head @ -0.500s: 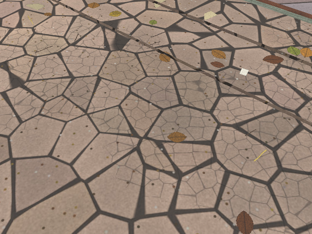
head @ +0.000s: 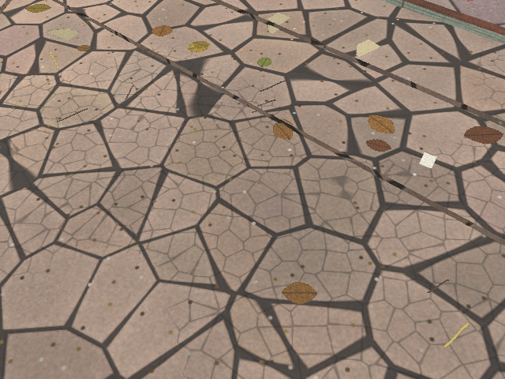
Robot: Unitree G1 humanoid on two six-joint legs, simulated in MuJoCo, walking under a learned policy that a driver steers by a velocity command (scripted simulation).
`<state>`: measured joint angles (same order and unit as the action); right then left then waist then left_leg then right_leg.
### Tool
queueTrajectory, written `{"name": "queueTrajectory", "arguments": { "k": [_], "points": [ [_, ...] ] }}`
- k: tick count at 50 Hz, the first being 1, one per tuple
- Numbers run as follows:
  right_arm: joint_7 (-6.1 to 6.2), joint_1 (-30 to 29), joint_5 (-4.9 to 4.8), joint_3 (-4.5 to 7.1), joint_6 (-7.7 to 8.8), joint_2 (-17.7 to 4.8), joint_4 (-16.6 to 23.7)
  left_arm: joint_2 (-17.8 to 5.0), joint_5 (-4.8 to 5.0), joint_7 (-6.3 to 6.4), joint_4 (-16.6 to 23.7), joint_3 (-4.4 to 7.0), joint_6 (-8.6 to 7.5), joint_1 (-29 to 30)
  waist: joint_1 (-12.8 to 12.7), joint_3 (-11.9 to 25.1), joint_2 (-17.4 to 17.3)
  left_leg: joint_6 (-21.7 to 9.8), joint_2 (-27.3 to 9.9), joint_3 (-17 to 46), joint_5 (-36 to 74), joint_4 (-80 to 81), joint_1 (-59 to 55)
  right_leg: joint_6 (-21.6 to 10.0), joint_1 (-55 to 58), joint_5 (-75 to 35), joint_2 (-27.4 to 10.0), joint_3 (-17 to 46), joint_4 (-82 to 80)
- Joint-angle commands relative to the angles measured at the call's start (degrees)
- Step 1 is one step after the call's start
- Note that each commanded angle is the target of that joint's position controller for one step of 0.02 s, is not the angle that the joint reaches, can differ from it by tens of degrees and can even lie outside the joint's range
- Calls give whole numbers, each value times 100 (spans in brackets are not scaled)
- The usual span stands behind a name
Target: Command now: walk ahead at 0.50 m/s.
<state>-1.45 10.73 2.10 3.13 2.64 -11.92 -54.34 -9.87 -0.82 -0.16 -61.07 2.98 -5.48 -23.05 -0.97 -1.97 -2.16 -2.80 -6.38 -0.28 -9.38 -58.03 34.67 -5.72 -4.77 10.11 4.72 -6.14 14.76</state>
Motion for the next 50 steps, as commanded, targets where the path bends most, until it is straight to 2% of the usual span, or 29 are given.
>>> {"name": "queueTrajectory", "arguments": {
  "k": [1, 5, 9, 11, 12, 13, 14, 15, 16, 17, 18, 19, 20, 21, 24, 27, 33, 37, 39, 40, 41, 42, 43, 44, 45, 46, 47, 48, 50],
  "points": [
    [-35, -304, -31, -2, -16, -174, 359, -589, 16, 12, 223, 48, -87, -221, 65, -395, 484, 147, -59, -163, 588, 759, 395, -604, -152, -1417, -1496, 1004, -903],
    [-38, -1029, -86, -73, 17, -89, 598, -635, 14, 38, 123, 29, -95, -619, -160, -424, 561, 111, 153, -406, 1003, 1850, 211, -539, 314, -2025, -1487, 780, -811],
    [-22, -1376, -88, -52, 77, -201, 787, -711, -51, 98, 15, 46, -60, -790, -193, -487, 617, -126, 300, -437, 632, 2407, 162, -550, 1060, -2691, -1743, 756, -482],
    [9, -1077, -85, -5, 130, -279, 737, -805, -74, 131, 24, 72, -42, -613, 19, -336, 656, -319, 517, -522, 190, 2660, -433, -444, 1196, -3846, -1784, 633, 36],
    [47, -587, -77, 49, 162, -362, 587, -870, -85, 137, 26, 92, -26, -532, 234, -73, 687, -427, 708, -585, 9, 2777, -1056, -374, 1193, -4553, -1749, 568, 625],
    [94, 317, -49, 122, 212, -457, 276, -886, -66, 129, 42, 95, 5, -427, 621, 386, 541, -556, 880, -683, 225, 3153, -2099, -266, 991, -4671, -1559, 400, 1648],
    [154, 1319, 79, 235, 268, -769, 4, -770, -16, 111, 150, 51, 9, -393, 960, 1004, 302, -792, 235, 1, 121, 3152, -3616, -163, -39, -3349, -1330, 271, 3044],
    [172, 1938, 194, 398, 268, -1417, -45, -216, 242, 38, 323, -64, 13, -962, 823, 1853, -959, -1540, -1572, 2759, -471, 3539, -5331, 128, -2076, -7, -371, -69, 5402],
    [108, 1602, -25, 382, 170, -1301, -29, -630, 114, 31, 271, 67, 16, -811, 706, 1911, -583, -1623, -1729, 3920, -533, 4225, -5114, 48, -2748, 1839, -144, 772, 6149],
    [91, 898, -121, 301, 151, -1044, 59, -684, 57, 26, 423, 106, 35, -294, 416, 943, -247, -1419, -1524, 2930, -844, 4287, -4267, 7, -3114, 1362, -522, 902, 6210],
    [63, 516, -129, 192, 188, -650, 123, -599, 26, 1, 497, 78, 7, 31, 319, 404, 48, -1243, -1272, 2272, -534, 4537, -3465, 12, -3040, 943, -733, 885, 5876],
    [71, 366, -125, 130, 225, -451, 94, -494, -14, -15, 488, 81, 40, 111, 146, 128, 32, -1017, -980, 1749, -259, 4711, -2959, 28, -2829, 724, -899, 853, 5514],
    [100, 360, -151, 70, 257, -277, 17, -422, -102, -41, 466, 74, 121, 13, -22, 12, -91, -853, -740, 1340, 51, 4838, -2565, 90, -2544, 614, -1006, 836, 5227],
    [118, 485, -144, 44, 297, -235, -52, -337, -137, -79, 422, 67, 197, -82, -87, 35, -156, -815, -642, 1110, 320, 4894, -2428, 142, -2358, 542, -1020, 790, 5104],
    [140, 903, -157, 77, 388, -477, -208, -352, -144, -137, 562, 80, 325, 271, -135, -55, -107, -877, -516, 744, 879, 5062, -2468, 287, -2688, 174, -1085, 629, 4790],
    [142, 1246, -162, 55, 377, -490, -278, -440, -120, -157, 835, 84, 362, 1066, 27, -272, -100, -876, -447, 588, 993, 5238, -2731, 429, -3307, -396, -1192, 515, 4147],
    [174, 1830, -147, 9, 369, -483, -431, -334, -53, -169, 1230, -15, 310, 2212, 329, -392, -151, -816, -394, 258, 1834, 5153, -3390, 449, -3328, -1054, -974, 228, 2541],
    [237, 2069, -91, 25, 319, -568, -538, -451, -48, -150, 1487, -7, 231, 2673, 412, -472, -164, -925, -619, 533, 2522, 4733, -4060, 325, -3361, -713, -835, 274, 1998],
    [264, 1881, -61, 62, 299, -683, -500, -540, -26, -131, 1510, 20, 155, 2492, 242, -384, -191, -858, -669, 599, 3157, 4362, -4159, 214, -2916, -315, -704, 285, 1722],
    [264, 1716, -53, 82, 296, -747, -461, -615, -18, -97, 1419, 57, 114, 2120, 54, -211, -225, -765, -612, 568, 3786, 3973, -4057, 144, -2306, -106, -546, 238, 1552],
    [242, 1588, -71, 97, 287, -791, -436, -713, -32, -47, 1199, 117, 64, 1407, -251, 159, -155, -669, -436, 480, 4167, 3190, -3896, 58, -1373, -156, -362, 141, 1234],
    [215, 1505, -129, 74, 291, -706, -374, -945, -126, 23, 919, 213, -10, 434, -622, 768, 69, -558, -138, 304, 3485, 2022, -3171, -95, 105, -399, -645, 392, 1083],
    [179, 1688, -296, -31, 297, -285, -128, -1539, -304, 101, 886, 353, -49, -395, -739, 1675, 867, -372, 423, 0, 1169, 140, -1685, -432, 1754, 318, -2255, 2227, 910],
    [203, 2236, -389, -28, 243, -76, -126, -1809, -263, 36, 919, 420, 32, -257, -412, 2114, 1734, -305, 1109, 35, -2184, -1192, -311, -890, 2358, 368, -3221, 4252, 198],
    [230, 1765, -233, 98, 161, -554, -143, -1299, -136, 16, 1040, 315, 98, 351, -222, 1345, 756, -383, 633, 412, -1666, -1534, -26, -669, 1546, 1044, -2890, 3746, 68],
    [181, 1381, -191, 108, 157, -489, -60, -877, -79, 2, 1118, 196, 80, 840, -112, 579, 437, -372, 424, 408, -1136, -1336, -30, -486, 632, 1002, -2640, 2851, -153],
    [146, 1249, -176, 97, 135, -332, -28, -692, -86, -3, 1120, 142, 51, 1046, 12, 257, 438, -353, 253, 374, -842, -1113, -191, -310, 90, 638, -2384, 2215, -365],
    [104, 1220, -90, 116, 67, -301, -16, -592, -61, 29, 1059, 111, 21, 1024, 106, 80, 590, -309, 154, 345, -724, -969, -327, -190, -247, 256, -2194, 1720, -468],
    [18, 1248, -44, 119, -74, -170, 22, -520, -26, 65, 933, 86, -66, 798, 225, 52, 702, -230, 107, 260, -540, -915, -443, -109, -465, -321, -2050, 1153, -578]
  ]
}}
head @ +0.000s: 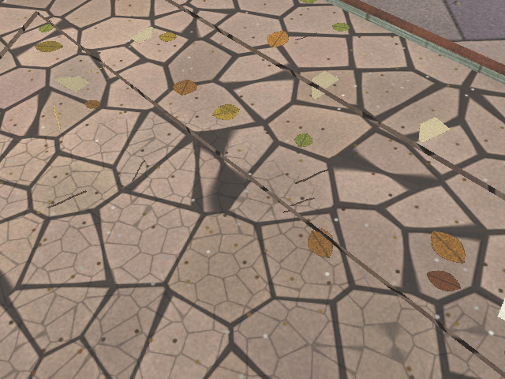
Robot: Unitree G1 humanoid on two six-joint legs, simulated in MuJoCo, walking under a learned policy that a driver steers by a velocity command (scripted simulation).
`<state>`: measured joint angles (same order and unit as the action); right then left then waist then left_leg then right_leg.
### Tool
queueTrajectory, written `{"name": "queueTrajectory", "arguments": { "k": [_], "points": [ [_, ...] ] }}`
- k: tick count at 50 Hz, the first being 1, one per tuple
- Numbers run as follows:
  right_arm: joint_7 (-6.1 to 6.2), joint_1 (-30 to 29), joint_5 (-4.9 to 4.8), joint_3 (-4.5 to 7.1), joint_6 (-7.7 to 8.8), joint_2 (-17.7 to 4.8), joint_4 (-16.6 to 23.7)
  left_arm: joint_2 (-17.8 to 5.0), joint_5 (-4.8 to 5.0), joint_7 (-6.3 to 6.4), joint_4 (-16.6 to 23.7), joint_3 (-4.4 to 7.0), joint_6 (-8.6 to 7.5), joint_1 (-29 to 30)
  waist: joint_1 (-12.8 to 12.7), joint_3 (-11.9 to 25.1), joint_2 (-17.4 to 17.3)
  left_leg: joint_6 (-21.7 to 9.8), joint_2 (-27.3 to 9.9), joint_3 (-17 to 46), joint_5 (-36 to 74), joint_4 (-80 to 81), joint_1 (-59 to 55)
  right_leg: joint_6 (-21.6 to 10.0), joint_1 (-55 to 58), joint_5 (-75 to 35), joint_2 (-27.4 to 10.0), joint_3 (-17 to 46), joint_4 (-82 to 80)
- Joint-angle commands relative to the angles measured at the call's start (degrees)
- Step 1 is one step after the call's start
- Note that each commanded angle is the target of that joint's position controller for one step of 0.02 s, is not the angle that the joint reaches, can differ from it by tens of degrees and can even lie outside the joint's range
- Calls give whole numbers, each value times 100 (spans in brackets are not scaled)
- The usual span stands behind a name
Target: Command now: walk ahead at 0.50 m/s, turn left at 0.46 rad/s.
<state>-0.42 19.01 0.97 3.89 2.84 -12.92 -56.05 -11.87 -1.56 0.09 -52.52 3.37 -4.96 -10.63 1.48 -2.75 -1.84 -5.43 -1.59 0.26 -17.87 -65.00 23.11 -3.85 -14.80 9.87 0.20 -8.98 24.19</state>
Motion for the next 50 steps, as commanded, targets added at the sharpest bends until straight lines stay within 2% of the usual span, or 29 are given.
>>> {"name": "queueTrajectory", "arguments": {
  "k": [1, 4, 8, 11, 14, 16, 17, 18, 19, 20, 21, 22, 23, 24, 25, 26, 28, 30, 34, 37, 40, 43, 44, 45, 46, 47, 48, 49, 50],
  "points": [
    [-111, 310, 70, 45, -138, -38, 254, -365, 73, 43, 30, 59, -167, -570, 7, 114, 641, 56, -394, 174, 440, -197, 854, -301, 582, -595, -1580, 1221, -1550],
    [-177, -265, 82, 40, -214, -51, 484, -473, 71, 53, -52, 83, -225, -838, -18, -16, 588, 132, -486, 82, 999, 31, 1454, -314, 757, -1097, -1536, 682, -1622],
    [-224, -1042, 95, -47, -160, 20, 718, -380, 28, 22, -290, 8, -233, -1296, -163, -264, 538, 209, -312, 7, 1584, 1495, 1483, -442, 825, -1633, -1304, 321, -1691],
    [-218, -1673, 121, -131, -115, 23, 894, -550, 86, 20, -447, 13, -193, -1567, -278, -339, 555, 205, -243, -535, 1604, 2570, 1184, -581, 1168, -2155, -1321, 360, -1706],
    [-176, -2027, 91, -135, -38, -82, 1028, -671, 46, 29, -612, 28, -114, -1853, -357, -339, 577, 133, -162, -567, 1239, 3002, 1132, -689, 1819, -2745, -1500, 590, -1375],
    [-132, -1877, 83, -105, 37, -195, 1018, -745, 20, 41, -635, 48, -62, -1750, -207, -213, 696, 19, -16, -553, 781, 3255, 746, -657, 2043, -3475, -1532, 667, -938],
    [-97, -1499, 89, -66, 82, -276, 904, -783, 20, 39, -627, 58, -40, -1648, -19, -12, 750, -54, 140, -585, 616, 3446, 178, -600, 2013, -4029, -1478, 663, -484],
    [-53, -650, 120, -1, 156, -380, 616, -766, 61, 25, -603, 52, -7, -1497, 382, 419, 589, -154, 259, -632, 958, 3927, -954, -487, 1723, -4032, -1258, 514, 437],
    [21, 352, 254, 125, 239, -758, 331, -583, 123, 8, -477, -4, -2, -1434, 706, 1096, 264, -347, -363, -6, 996, 3978, -2582, -360, 681, -2746, -957, 385, 1746],
    [82, 942, 377, 291, 261, -1451, 321, 91, 337, -41, -230, -154, 9, -1902, 629, 2030, -987, -900, -2275, 2402, 570, 4282, -4528, -82, -1415, 694, -112, 101, 3846],
    [80, 738, 162, 311, 160, -1397, 363, -425, 249, 16, -329, 19, 70, -1825, 583, 2110, -623, -1031, -2539, 3296, 398, 4853, -4061, -138, -1919, 1950, 81, 829, 4714],
    [64, 66, 91, 198, 135, -1016, 465, -483, 189, 22, -227, 76, 107, -1414, 300, 1194, -260, -818, -2268, 2365, 156, 4956, -3250, -197, -2148, 1545, -276, 1074, 4842],
    [38, -372, 67, 86, 167, -583, 527, -344, 170, -1, -189, 59, 99, -1172, 155, 550, -135, -608, -1980, 1690, 263, 5235, -2440, -194, -2130, 1137, -459, 1059, 4615],
    [40, -558, 56, 25, 204, -351, 520, -262, 132, -21, -221, 78, 140, -1147, -4, 232, -173, -363, -1715, 1135, 454, 5436, -1929, -180, -1936, 883, -582, 1051, 4371],
    [73, -597, 18, -14, 239, -219, 465, -215, 40, -59, -230, 96, 225, -1225, -168, 85, -314, -204, -1524, 712, 673, 5546, -1570, -127, -1735, 738, -660, 1051, 4218],
    [93, -523, 15, -25, 285, -187, 422, -130, 5, -100, -245, 103, 306, -1295, -245, 85, -341, -155, -1467, 456, 881, 5600, -1444, -88, -1622, 614, -657, 1024, 4212],
    [114, -261, -28, -2, 390, -276, 313, -69, -5, -162, -127, 121, 403, -1091, -318, 45, -274, -183, -1439, 82, 1387, 5688, -1475, -36, -1843, 290, -679, 967, 4187],
    [126, -76, -19, 15, 439, -344, 248, -75, -13, -206, 25, 123, 458, -710, -312, -43, -259, -209, -1428, -252, 1620, 5745, -1569, 16, -2223, -112, -742, 926, 4035],
    [137, 165, 17, -11, 439, -340, 164, -110, -11, -301, 364, 75, 465, 157, -201, -279, -241, -225, -1313, -838, 1969, 5763, -1705, 86, -2504, -849, -703, 759, 2952],
    [166, 357, 15, 19, 428, -516, 126, -102, -34, -371, 616, 3, 451, 780, -52, -368, -239, -211, -1382, -1183, 2353, 5732, -1932, 6, -2227, -1083, -587, 414, 1979],
    [199, 604, 25, 61, 355, -661, 45, -205, -68, -406, 801, 1, 441, 1105, 26, -404, -216, -180, -1523, -1421, 3025, 5469, -2531, -195, -2113, -674, -451, 168, 1484],
    [233, 555, 43, 120, 239, -873, 52, -359, -79, -353, 787, 71, 439, 800, -179, -103, -396, -89, -1558, -1687, 5383, 4463, -2982, -513, -1464, 167, 20, -133, 1279],
    [227, 517, 47, 151, 175, -972, 70, -447, -71, -317, 690, 124, 421, 385, -356, 146, -426, -81, -1557, -1723, 5963, 3742, -3053, -644, -1042, 477, 241, -194, 1191],
    [199, 472, 34, 175, 107, -1049, 110, -555, -68, -267, 517, 197, 369, -227, -599, 526, -362, -33, -1532, -1746, 5828, 2699, -2892, -785, -314, 532, 457, -179, 885],
    [163, 372, 16, 165, 77, -1028, 221, -855, -132, -186, 246, 336, 309, -1096, -1019, 1020, 3, 163, -1392, -1794, 4650, 1180, -2013, -1000, 1034, 471, 324, 320, 393],
    [86, 550, -70, 30, 108, -354, 622, -1618, -188, -115, 264, 525, 302, -1258, -757, 1506, 1263, 505, -595, -1696, 349, -926, 453, -1731, 2855, 760, -1425, 3004, 183],
    [22, -43, -22, 93, 199, -658, 936, -1826, 11, -106, 382, 557, 383, -1248, -787, 1808, 974, 665, 205, -378, -1297, -1899, 1607, -2088, 3137, 731, -1988, 5258, -837],
    [-10, -589, -37, 79, 258, -671, 1092, -1695, 40, -68, 339, 510, 424, -1025, -737, 1003, 415, 591, -182, 11, -704, -1803, 2162, -1890, 2668, 358, -1886, 4276, -959],
    [-8, -534, -64, 32, 324, -583, 1065, -1370, 87, -40, 337, 426, 401, -769, -515, 527, 190, 542, -398, 33, -184, -1283, 1970, -1670, 1938, -267, -1706, 3616, -978]
  ]
}}
Over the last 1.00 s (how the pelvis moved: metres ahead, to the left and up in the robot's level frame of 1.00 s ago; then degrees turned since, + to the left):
0.55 0.01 -0.01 8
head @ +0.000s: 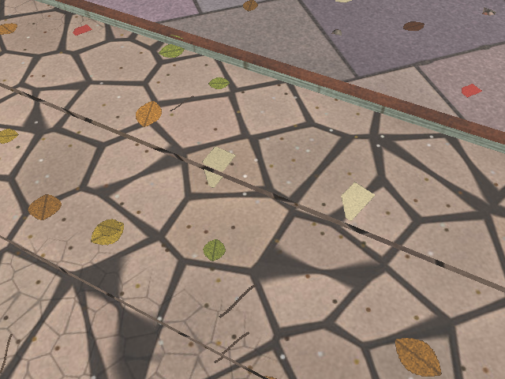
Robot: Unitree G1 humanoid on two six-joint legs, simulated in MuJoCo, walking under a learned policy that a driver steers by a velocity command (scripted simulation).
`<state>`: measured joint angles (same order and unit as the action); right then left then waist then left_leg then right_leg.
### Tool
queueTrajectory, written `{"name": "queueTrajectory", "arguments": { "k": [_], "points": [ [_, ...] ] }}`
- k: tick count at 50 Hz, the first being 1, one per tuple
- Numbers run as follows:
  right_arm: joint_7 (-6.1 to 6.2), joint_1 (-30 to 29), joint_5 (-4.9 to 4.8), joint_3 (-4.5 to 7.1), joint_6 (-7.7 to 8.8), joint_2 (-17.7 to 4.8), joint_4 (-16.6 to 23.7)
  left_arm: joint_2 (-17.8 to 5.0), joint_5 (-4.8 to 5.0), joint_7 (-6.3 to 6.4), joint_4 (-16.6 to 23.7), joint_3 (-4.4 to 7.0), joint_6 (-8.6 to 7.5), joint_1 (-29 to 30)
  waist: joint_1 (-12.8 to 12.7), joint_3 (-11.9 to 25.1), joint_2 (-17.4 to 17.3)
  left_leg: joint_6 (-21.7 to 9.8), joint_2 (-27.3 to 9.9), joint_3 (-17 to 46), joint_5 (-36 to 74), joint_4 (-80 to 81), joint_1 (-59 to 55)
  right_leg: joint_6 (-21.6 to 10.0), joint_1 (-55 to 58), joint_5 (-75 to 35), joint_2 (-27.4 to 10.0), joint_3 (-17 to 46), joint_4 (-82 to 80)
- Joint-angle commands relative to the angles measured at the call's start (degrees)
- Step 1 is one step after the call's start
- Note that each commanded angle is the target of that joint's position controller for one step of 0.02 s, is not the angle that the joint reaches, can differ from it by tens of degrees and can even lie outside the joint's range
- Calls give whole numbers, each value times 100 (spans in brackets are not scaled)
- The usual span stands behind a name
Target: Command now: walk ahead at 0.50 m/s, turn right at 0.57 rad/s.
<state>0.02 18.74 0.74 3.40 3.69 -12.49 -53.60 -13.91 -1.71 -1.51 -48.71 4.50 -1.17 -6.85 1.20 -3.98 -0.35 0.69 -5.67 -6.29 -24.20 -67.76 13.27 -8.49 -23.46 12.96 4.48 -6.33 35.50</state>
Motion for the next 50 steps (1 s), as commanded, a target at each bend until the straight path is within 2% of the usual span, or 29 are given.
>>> {"name": "queueTrajectory", "arguments": {
  "k": [1, 2, 4, 7, 10, 13, 18, 20, 21, 22, 23, 24, 25, 26, 27, 28, 30, 31, 33, 36, 39, 42, 44, 45, 46, 47, 48, 49, 50],
  "points": [
    [-27, -380, 6, 89, 228, -609, 724, -926, 118, 144, -10, 250, -22, -870, -224, 396, -144, -71, -154, 734, 634, -503, 2565, -947, 2204, -1227, -1791, 2795, -2152],
    [-18, -257, 128, 92, 130, -620, 716, -746, 174, 169, 15, 186, -68, -706, -35, 383, -80, -5, -219, 772, 694, -212, 2186, -828, 1824, -1652, -1534, 2426, -2202],
    [-55, -153, 222, 82, -68, -565, 714, -697, 205, 160, 41, 142, -195, -758, 73, 525, 15, 120, -217, 748, 710, 74, 1878, -800, 1597, -2232, -1289, 2137, -2224],
    [-97, -604, 213, 51, -195, -511, 912, -911, 189, 138, 5, 179, -268, -1135, -34, 415, 108, 259, -180, 638, 1106, 655, 2180, -737, 1499, -2213, -1132, 2045, -2346],
    [-102, -1354, 190, 42, -222, -586, 1184, -928, 177, 130, -4, 174, -253, -1544, -313, 231, 258, 321, -123, 648, 1633, 1359, 2743, -615, 1821, -1944, -1123, 2258, -2429],
    [-129, -1862, 168, 7, -200, -593, 1386, -962, 171, 149, -2, 173, -237, -1839, -505, 205, 332, 306, 16, 692, 2036, 2031, 2947, -536, 2234, -2065, -1119, 2374, -2321],
    [-170, -2522, 112, -86, -97, -601, 1742, -1005, 80, 224, 37, 169, -209, -2145, -697, 156, 442, 150, 300, 684, 2012, 2748, 2947, -544, 2800, -2873, -1251, 2653, -1825],
    [-160, -2475, 91, -98, -52, -673, 1832, -1104, 73, 264, 95, 192, -203, -2050, -593, 121, 495, 44, 431, 687, 1798, 3222, 2477, -410, 2750, -3098, -1263, 2777, -1651],
    [-132, -2210, 79, -93, -36, -714, 1813, -1156, 76, 275, 136, 200, -200, -1887, -414, 138, 557, -34, 519, 697, 1614, 3545, 1885, -273, 2531, -3311, -1240, 2795, -1512],
    [-78, -1682, 61, -41, -16, -837, 1677, -1236, 77, 257, 194, 214, -215, -1673, -157, 331, 578, -133, 713, 611, 1437, 3734, 981, -120, 2237, -3919, -1135, 2738, -1137],
    [-6, -875, 52, 35, 32, -985, 1448, -1287, 108, 203, 223, 220, -243, -1512, 237, 741, 400, -244, 812, 524, 1622, 4035, -134, 30, 1991, -4280, -878, 2562, -265],
    [45, -53, 156, 177, 109, -1404, 1328, -964, 238, 121, 296, 156, -266, -1738, 406, 1597, -426, -594, -63, 1421, 1550, 3995, -2124, 319, 862, -3291, -345, 2285, 1313],
    [84, 533, 216, 303, 43, -1740, 1308, -362, 405, 147, 412, -21, -252, -2069, 490, 2770, -1554, -1136, -1805, 3589, 742, 4359, -4027, 563, -751, 725, 331, 1667, 3176],
    [114, 306, 180, 263, -51, -1461, 1318, -639, 219, 206, 425, -29, -178, -1789, 372, 2573, -1098, -1125, -2005, 4555, -435, 5135, -3430, 556, -1272, 1671, 129, 1384, 3803],
    [129, -225, 193, 159, -79, -1110, 1366, -849, 96, 203, 440, 42, -121, -1237, 252, 1351, -151, -910, -1671, 3772, -364, 5415, -2302, 550, -1452, 1212, -180, 1264, 3750],
    [129, -569, 207, 91, -65, -882, 1338, -845, 66, 136, 493, 49, -91, -1098, 77, 900, -71, -917, -1459, 3085, 327, 5307, -1743, 528, -1463, 862, -449, 1211, 3573],
    [111, -579, 159, 5, -32, -599, 1159, -663, -47, -16, 532, 44, 52, -1017, -126, 512, -493, -698, -961, 1936, 838, 5504, -821, 533, -1154, 790, -629, 1070, 3518],
    [78, -604, 131, 10, 6, -601, 1134, -569, -44, -86, 524, 23, 127, -1068, -209, 508, -608, -658, -844, 1596, 919, 5597, -605, 540, -1055, 686, -592, 928, 3669],
    [37, -608, 82, 45, 97, -689, 1097, -516, -19, -197, 731, 2, 200, -778, -298, 422, -701, -752, -934, 1271, 959, 5840, -458, 553, -1353, 311, -663, 918, 3718],
    [39, -612, 123, 93, 146, -815, 1053, -586, -37, -272, 1026, -13, 262, -239, -367, 245, -605, -834, -1070, 865, 902, 6102, -383, 677, -1719, -97, -800, 963, 3271],
    [56, -628, 138, 181, 138, -1051, 1032, -608, -21, -368, 1203, -48, 303, 186, -331, 239, -583, -773, -973, 199, 1207, 6256, -458, 714, -1282, -205, -824, 593, 2107],
    [57, -517, 155, 260, 86, -1232, 955, -619, -23, -389, 1309, -52, 338, 479, -251, 183, -550, -661, -1021, -238, 1372, 6200, -810, 527, -878, 22, -863, 242, 1326],
    [44, -397, 137, 293, 2, -1290, 884, -606, -43, -347, 1340, -54, 336, 573, -162, 72, -485, -614, -1053, -464, 2243, 5754, -1177, 394, -705, 374, -753, 71, 750],
    [30, -295, 110, 315, -39, -1369, 823, -626, -68, -294, 1329, -33, 308, 468, -175, 165, -505, -597, -1063, -567, 3459, 5240, -1366, 332, -429, 641, -533, -53, 457],
    [12, -229, 50, 329, -103, -1434, 772, -661, -81, -228, 1215, 11, 252, 41, -333, 437, -470, -576, -1032, -659, 4581, 4389, -1469, 241, 110, 656, -267, -150, 46],
    [5, -288, -48, 297, -153, -1385, 782, -675, -142, -154, 902, 70, 169, -924, -742, 920, -302, -468, -896, -778, 4474, 3094, -997, 151, 1406, -12, -98, -37, -665],
    [-11, -27, 49, 164, -150, -915, 794, -913, -162, -60, 643, 157, 111, -1334, -724, 1184, 466, -330, -529, -684, 1526, 1653, 208, 206, 2599, -120, -525, 665, -812],
    [-68, 15, 36, 16, -168, -356, 1243, -1720, -47, 31, 904, 286, 65, -999, -294, 1210, 2036, -26, 349, -602, -966, -294, 1956, -411, 2968, -1192, -2202, 3386, -1473],
    [-12, -63, 34, 84, -220, -804, 1178, -1558, 146, 23, 1007, 270, 4, -1046, -475, 1643, 867, -19, 289, 352, -503, -804, 1776, -851, 2639, -3167, -2702, 3578, -1635]
  ]
}}
Over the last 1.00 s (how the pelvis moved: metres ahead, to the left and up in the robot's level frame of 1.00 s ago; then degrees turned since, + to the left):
0.50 -0.02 -0.02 -19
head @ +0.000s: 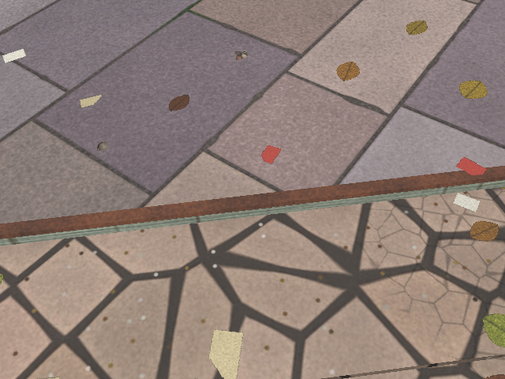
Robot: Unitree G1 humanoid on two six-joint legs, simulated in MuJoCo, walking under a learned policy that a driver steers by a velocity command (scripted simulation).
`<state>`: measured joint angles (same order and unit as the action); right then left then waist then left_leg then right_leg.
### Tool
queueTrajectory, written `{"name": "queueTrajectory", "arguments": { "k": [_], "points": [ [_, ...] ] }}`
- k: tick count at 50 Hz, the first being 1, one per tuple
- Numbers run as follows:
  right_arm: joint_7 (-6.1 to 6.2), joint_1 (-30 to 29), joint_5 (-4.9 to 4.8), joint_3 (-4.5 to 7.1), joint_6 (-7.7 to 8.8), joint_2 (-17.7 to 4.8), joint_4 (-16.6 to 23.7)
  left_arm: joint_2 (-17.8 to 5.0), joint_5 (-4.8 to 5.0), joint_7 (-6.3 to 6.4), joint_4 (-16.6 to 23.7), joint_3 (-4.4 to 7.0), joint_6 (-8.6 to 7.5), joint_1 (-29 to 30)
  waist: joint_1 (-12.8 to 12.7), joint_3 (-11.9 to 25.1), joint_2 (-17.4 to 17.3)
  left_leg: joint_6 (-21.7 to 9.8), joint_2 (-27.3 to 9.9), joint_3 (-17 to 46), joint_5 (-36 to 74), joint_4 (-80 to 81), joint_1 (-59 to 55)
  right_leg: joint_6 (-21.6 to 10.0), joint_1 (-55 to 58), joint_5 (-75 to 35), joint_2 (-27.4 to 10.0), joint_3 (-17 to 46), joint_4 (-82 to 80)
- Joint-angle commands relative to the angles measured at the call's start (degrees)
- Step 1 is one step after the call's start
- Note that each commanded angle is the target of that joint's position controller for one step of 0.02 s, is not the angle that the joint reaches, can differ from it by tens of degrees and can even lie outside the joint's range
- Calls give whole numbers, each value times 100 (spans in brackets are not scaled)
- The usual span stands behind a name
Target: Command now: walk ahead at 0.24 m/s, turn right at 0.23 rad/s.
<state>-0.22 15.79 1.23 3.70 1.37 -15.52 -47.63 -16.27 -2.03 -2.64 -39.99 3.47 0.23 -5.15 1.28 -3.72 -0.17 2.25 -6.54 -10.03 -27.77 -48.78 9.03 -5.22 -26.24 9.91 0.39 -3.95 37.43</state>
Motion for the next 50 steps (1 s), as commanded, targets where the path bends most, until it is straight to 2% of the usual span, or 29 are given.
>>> {"name": "queueTrajectory", "arguments": {
  "k": [1, 2, 3, 4, 5, 7, 9, 15, 19, 22, 23, 24, 25, 26, 27, 28, 29, 30, 31, 32, 34, 36, 40, 44, 46, 47, 48, 49, 50],
  "points": [
    [13, 70, -143, -12, -7, -323, 533, -916, 187, 164, 52, 224, -197, -1080, -356, 1297, 600, -188, 253, 894, 110, -2625, 2131, -1217, 2587, -3743, -2137, 2429, -1718],
    [18, 142, -179, -82, 2, -219, 410, -550, 144, 202, -39, 106, -258, -969, -205, 862, 403, -180, 108, 1006, 222, -2191, 1993, -982, 2140, -4107, -1858, 1775, -1748],
    [11, 151, -136, -72, -22, -271, 329, -401, 105, 259, -76, 42, -308, -825, -104, 794, 306, -192, 48, 1129, 353, -1839, 1918, -748, 2094, -3924, -1641, 1472, -1815],
    [-3, 303, -76, -59, -82, -336, 209, -286, 91, 306, -86, -20, -335, -717, -34, 792, 342, -169, 115, 1201, 517, -1652, 1649, -614, 1919, -4121, -1547, 1178, -1912],
    [-18, 447, -63, -32, -147, -374, 97, -236, 78, 330, -87, -72, -368, -649, 26, 889, 375, -168, 254, 1229, 648, -1626, 1430, -575, 1841, -4476, -1553, 940, -1954],
    [-42, 505, -95, -4, -228, -338, 16, -308, 72, 362, -136, -85, -425, -668, 88, 931, 350, -151, 405, 1246, 925, -1442, 1393, -540, 1898, -4642, -1541, 592, -2057],
    [-50, 349, -53, 21, -281, -319, 37, -336, 98, 411, -167, -86, -419, -676, 63, 807, 439, -122, 459, 1114, 1163, -1284, 1632, -529, 2019, -4378, -1478, 310, -2114],
    [-123, -336, 50, -1, -378, -139, 356, -291, 87, 507, -324, -61, -248, -1022, -222, 500, 604, -86, 379, 809, 1245, -167, 2080, -639, 2433, -3547, -1535, -87, -1945],
    [-155, -431, 39, 4, -400, -133, 546, -400, 60, 478, -368, 17, -153, -1053, -261, 452, 655, -262, 441, 583, 896, 398, 1821, -703, 2426, -3434, -1700, -136, -1644],
    [-159, -415, 1, 23, -379, -154, 689, -539, 67, 465, -376, 94, -83, -991, -240, 425, 664, -443, 526, 447, 589, 894, 1547, -622, 2397, -3271, -1819, -94, -1261],
    [-163, -352, -12, 27, -347, -149, 717, -599, 60, 458, -372, 120, -75, -997, -218, 515, 634, -531, 592, 377, 602, 1187, 1309, -527, 2334, -2762, -1841, -99, -1148],
    [-167, -188, 5, 38, -299, -157, 711, -658, 68, 458, -356, 141, -66, -930, -69, 603, 525, -659, 684, 343, 826, 1675, 827, -356, 2080, -1952, -1762, -193, -871],
    [-145, 250, 57, 122, -233, -373, 588, -604, 48, 445, -307, 128, -68, -895, 154, 826, 56, -875, 679, 705, 977, 2198, 28, -92, 1560, -902, -1488, -384, -87],
    [-74, 785, 123, 348, -173, -1184, 514, -198, 63, 384, 36, 7, -87, -666, 326, 1025, -1466, -1500, -638, 2916, 799, 2893, -980, 291, 74, 713, -657, -935, 1806],
    [-86, 965, -48, 424, -188, -1487, 525, -252, -69, 317, 315, -1, -66, -293, 453, 910, -1752, -2343, -1518, 5079, 574, 3688, -1139, 446, -1368, 2962, 285, -45, 2753],
    [-81, 844, -95, 359, -228, -1204, 549, -367, -87, 255, 233, 25, -72, -271, 402, 471, -910, -2422, -1509, 4618, -61, 3720, -874, 469, -1654, 2660, -113, 536, 3162],
    [-60, 539, -93, 259, -250, -872, 592, -431, 1, 185, 198, 45, -138, -220, 244, 102, -497, -2227, -1213, 4120, -559, 3787, -449, 466, -1693, 1964, -291, 585, 3042],
    [-37, 243, -96, 199, -255, -728, 647, -477, 48, 158, 166, 68, -208, -224, 47, -118, -292, -1895, -838, 3646, -468, 3953, -141, 490, -1537, 1409, -423, 574, 2581],
    [-4, 42, -116, 176, -208, -665, 702, -474, -22, 146, 109, 66, -227, -315, -58, -114, -395, -1718, -538, 3286, 78, 4002, -66, 566, -1312, 1014, -457, 542, 2304],
    [-5, 4, -90, 171, -140, -658, 725, -420, -83, 126, -4, 49, -207, -458, -75, 72, -418, -1663, -332, 2985, 795, 3942, -124, 636, -1101, 705, -412, 473, 2284],
    [-45, 203, -90, 207, -2, -763, 678, -331, -71, 118, -37, 27, -164, -542, -87, 333, -263, -1682, -215, 2730, 1789, 3791, -323, 743, -1032, 487, -360, 419, 2108],
    [-56, 406, -84, 235, 64, -820, 633, -284, -39, 137, 23, 6, -133, -375, -15, 337, -302, -1700, -164, 2689, 1822, 3781, -398, 837, -1131, 407, -359, 402, 1770],
    [-36, 711, -49, 269, 75, -890, 602, -257, -8, 138, 256, -32, -142, 262, 249, 131, -515, -1691, -165, 2899, 1312, 3813, -458, 956, -1313, 124, -355, 439, 841],
    [-39, 891, -8, 274, 108, -933, 553, -212, 24, 112, 455, -91, -221, 571, 381, 114, -611, -1638, -300, 3001, 1505, 3590, -481, 839, -905, 395, -233, 317, 5],
    [-64, 765, -1, 245, 149, -930, 551, -249, 35, 107, 431, -75, -278, 252, 184, 159, -665, -1482, -334, 2974, 1931, 3420, -1, 635, 53, 608, -61, 83, -278],
    [-62, 626, -34, 230, 168, -935, 548, -261, 41, 132, 337, -50, -314, -122, -59, 212, -616, -1345, -277, 2926, 2161, 3214, 235, 539, 715, 338, 30, 25, -621],
    [-57, 530, -60, 192, 201, -867, 545, -375, -1, 187, 150, 15, -370, -704, -357, 419, -470, -1162, -59, 2762, 2818, 2655, 502, 426, 1651, 196, 122, 76, -928],
    [-66, 545, -216, 121, 201, -609, 669, -992, -78, 223, -77, 234, -412, -1443, -627, 1116, 810, -713, 574, 2096, 2967, 1215, 1490, -21, 3260, 523, -604, 1218, -966],
    [-42, 423, -159, 73, 220, -552, 793, -1315, -73, 259, -247, 375, -367, -2429, -1093, 1970, 1679, -466, 1218, 1433, 854, -620, 2346, -506, 4304, 2135, -1814, 3116, -1890]
  ]
}}
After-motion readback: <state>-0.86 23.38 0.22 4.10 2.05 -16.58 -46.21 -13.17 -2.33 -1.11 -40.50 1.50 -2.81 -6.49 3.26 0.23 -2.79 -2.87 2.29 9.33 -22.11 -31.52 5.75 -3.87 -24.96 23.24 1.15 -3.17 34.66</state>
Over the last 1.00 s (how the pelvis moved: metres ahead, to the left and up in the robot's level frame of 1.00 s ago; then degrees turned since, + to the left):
0.47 -0.10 0.02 -34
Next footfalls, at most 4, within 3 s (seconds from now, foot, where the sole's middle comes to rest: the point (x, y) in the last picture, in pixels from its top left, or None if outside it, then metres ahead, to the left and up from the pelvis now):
0.50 left None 0.17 0.11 -0.75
0.94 right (277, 374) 0.45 -0.01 -0.72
1.34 left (168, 373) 0.47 0.26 -0.73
1.86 right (197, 260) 0.78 0.20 -0.73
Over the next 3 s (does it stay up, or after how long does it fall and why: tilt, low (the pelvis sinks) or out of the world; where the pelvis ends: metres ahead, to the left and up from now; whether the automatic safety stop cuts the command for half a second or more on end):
stays up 0.89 0.27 0.07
